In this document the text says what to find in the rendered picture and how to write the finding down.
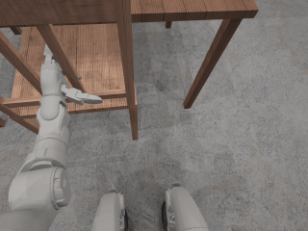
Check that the table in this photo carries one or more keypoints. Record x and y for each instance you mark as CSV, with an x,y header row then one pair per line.
x,y
231,11

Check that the robot left thigh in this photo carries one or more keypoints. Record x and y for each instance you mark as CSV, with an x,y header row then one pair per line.
x,y
110,211

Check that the robot left hand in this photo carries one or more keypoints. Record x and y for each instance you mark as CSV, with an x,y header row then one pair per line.
x,y
52,78

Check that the left robot upper arm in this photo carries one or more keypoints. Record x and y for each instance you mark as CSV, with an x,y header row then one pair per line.
x,y
36,198

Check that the robot right shin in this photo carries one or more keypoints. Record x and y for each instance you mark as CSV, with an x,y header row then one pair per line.
x,y
171,225

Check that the chair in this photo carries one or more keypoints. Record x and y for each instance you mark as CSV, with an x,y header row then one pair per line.
x,y
102,54

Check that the left robot forearm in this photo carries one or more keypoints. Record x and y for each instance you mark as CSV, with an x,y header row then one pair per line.
x,y
52,141

